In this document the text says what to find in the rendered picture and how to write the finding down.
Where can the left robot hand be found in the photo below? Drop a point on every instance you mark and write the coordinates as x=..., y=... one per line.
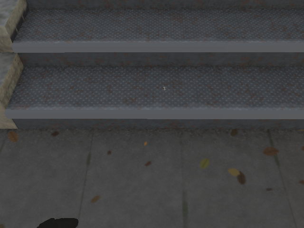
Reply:
x=59, y=223

